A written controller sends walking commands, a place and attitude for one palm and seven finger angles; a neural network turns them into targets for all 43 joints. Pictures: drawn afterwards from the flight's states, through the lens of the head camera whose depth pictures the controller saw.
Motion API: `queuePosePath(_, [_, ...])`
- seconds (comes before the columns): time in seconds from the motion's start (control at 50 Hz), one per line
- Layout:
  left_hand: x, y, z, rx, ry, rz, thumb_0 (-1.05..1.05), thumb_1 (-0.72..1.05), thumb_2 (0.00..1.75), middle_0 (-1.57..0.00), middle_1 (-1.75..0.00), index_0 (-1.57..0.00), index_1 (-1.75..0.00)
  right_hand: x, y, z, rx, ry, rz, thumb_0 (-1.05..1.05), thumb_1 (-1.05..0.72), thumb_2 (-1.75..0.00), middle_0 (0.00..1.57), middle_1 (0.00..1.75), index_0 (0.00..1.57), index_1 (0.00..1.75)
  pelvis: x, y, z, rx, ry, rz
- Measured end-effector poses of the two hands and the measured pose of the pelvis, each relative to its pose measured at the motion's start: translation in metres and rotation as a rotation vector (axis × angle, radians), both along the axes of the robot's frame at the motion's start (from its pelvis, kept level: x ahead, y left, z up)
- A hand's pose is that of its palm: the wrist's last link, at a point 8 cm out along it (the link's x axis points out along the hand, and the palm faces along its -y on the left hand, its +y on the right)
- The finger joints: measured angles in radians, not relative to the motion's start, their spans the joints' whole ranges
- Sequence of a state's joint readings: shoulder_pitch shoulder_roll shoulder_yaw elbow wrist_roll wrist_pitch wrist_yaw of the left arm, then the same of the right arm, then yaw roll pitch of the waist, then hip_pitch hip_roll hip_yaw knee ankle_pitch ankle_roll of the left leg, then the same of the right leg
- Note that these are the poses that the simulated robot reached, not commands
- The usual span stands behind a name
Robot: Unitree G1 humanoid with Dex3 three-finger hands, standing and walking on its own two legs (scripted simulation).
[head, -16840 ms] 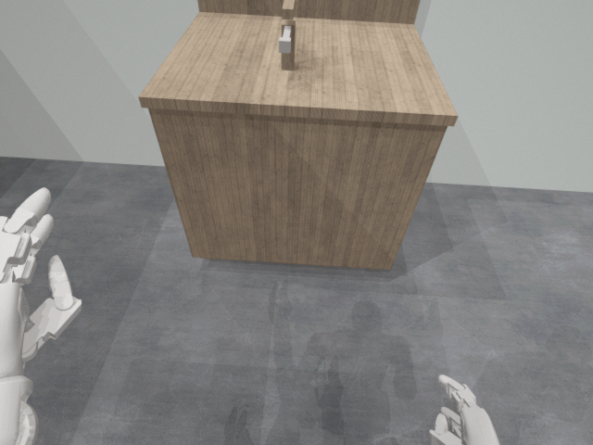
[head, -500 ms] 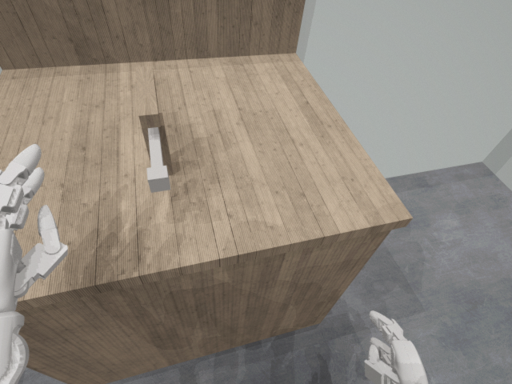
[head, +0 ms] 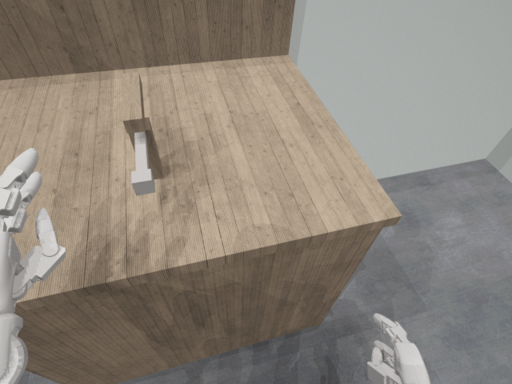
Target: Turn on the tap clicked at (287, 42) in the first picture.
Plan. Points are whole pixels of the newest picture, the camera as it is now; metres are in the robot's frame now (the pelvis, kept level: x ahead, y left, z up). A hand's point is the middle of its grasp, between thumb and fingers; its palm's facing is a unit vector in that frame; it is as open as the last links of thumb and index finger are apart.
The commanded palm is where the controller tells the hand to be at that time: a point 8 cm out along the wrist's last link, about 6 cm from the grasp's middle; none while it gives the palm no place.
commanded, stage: shuffle to correct the standing spot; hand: left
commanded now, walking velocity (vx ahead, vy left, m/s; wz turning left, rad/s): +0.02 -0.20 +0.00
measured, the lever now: (143, 182) +0.36 +0.21 +0.12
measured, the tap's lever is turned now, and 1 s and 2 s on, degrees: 0 0 0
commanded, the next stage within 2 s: none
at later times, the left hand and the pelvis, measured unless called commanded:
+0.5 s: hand (135, 248) +0.23 +0.17 +0.16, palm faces +0.34 -0.86 -0.38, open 7.4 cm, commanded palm +0.17 +0.21 +0.17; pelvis +0.01 -0.07 -0.01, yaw +0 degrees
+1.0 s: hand (143, 248) +0.23 +0.16 +0.16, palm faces +0.33 -0.86 -0.39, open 7.4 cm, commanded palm +0.18 +0.20 +0.17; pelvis +0.01 -0.08 -0.01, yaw +0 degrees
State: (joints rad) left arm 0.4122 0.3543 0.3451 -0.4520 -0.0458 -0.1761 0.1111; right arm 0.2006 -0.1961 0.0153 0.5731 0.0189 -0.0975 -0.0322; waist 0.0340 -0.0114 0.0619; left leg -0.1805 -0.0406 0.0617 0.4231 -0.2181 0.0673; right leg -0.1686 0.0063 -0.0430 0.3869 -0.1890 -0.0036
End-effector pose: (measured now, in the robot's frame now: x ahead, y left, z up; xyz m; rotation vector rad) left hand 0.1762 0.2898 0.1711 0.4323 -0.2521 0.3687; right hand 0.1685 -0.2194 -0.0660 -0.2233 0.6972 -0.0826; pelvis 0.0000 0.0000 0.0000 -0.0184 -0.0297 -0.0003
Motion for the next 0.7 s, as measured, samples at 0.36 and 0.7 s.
queuePosePath(0.36, [0.015,-0.055,0.003,0.017,0.034,-0.045,0.02,0.89,0.9,-0.21,-0.3,-0.21,-0.3,0.007,-0.053,-0.005,0.018,0.008,-0.027,0.01,-0.91,-0.9,0.2,0.3,0.2,0.3,0.007,-0.05,-0.004,0.003,0.022,-0.007])
queuePosePath(0.7, [0.022,-0.089,0.001,0.016,0.023,-0.056,0.02,0.89,0.9,-0.22,-0.3,-0.21,-0.3,0.0,-0.105,-0.014,-0.03,0.049,-0.089,0.01,-0.91,-0.9,0.2,0.3,0.2,0.3,0.015,-0.081,-0.01,0.013,0.024,-0.009])
